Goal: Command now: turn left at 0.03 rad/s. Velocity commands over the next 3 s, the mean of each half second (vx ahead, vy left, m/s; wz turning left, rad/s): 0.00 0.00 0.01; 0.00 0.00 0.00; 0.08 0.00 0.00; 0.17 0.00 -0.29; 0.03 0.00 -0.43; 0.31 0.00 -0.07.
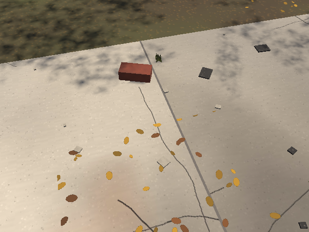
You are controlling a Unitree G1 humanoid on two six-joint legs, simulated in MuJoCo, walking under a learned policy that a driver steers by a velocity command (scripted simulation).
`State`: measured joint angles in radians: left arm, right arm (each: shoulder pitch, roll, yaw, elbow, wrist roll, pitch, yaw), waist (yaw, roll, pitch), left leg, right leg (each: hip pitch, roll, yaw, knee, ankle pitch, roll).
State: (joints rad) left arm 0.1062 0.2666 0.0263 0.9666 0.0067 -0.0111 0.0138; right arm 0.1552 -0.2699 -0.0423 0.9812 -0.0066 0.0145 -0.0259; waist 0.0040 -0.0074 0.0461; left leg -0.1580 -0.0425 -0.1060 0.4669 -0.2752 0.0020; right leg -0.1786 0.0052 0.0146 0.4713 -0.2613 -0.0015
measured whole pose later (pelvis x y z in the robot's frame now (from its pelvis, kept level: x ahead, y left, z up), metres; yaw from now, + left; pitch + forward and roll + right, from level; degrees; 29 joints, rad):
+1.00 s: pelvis -0.01 -0.01 +0.00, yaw -1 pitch -1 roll +0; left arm 0.23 0.23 0.00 1.06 0.00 -0.01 0.03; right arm 0.23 -0.22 -0.01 1.12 0.00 0.00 -0.04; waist 0.00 0.00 0.04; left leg -0.18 -0.02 -0.10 0.47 -0.27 -0.02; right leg -0.21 0.02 0.02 0.48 -0.26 -0.02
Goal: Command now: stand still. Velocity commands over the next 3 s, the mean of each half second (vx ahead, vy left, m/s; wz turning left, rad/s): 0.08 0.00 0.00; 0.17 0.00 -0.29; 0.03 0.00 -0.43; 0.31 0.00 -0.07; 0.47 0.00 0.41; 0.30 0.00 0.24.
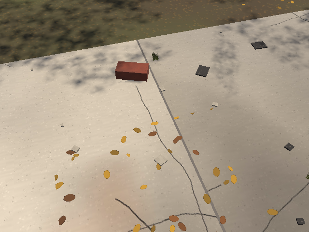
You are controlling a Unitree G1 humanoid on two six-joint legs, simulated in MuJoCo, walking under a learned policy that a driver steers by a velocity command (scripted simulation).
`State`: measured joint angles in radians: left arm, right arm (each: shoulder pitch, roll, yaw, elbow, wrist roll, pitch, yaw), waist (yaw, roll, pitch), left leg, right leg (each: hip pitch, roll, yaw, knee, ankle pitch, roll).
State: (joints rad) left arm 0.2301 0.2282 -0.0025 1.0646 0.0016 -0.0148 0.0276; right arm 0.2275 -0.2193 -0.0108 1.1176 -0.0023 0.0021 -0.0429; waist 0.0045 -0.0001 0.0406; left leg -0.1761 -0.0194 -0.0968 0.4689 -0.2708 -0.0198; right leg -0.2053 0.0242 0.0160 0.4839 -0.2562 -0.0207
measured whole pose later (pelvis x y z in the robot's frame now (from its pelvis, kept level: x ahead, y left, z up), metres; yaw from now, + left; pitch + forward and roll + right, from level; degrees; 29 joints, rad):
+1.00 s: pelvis +0.16 +0.02 -0.02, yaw -10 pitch +2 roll +0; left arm 0.06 0.25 0.05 0.80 0.00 -0.03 -0.03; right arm 0.27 -0.26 -0.05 0.96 -0.01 -0.04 -0.06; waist -0.02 0.01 0.06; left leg -0.20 0.01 0.10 0.88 -0.54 -0.01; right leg -0.48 0.05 -0.05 0.61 -0.15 -0.09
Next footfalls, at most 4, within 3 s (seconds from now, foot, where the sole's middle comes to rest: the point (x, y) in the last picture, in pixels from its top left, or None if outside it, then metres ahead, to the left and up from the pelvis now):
0.96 right None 0.27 -0.08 -0.78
1.40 left None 0.31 0.14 -0.78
1.82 right None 0.25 -0.10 -0.78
2.28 left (167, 196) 0.67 -0.02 -0.78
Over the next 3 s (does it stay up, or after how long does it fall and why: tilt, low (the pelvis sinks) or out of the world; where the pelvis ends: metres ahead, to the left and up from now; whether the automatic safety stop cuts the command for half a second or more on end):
stays up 0.79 -0.16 0.00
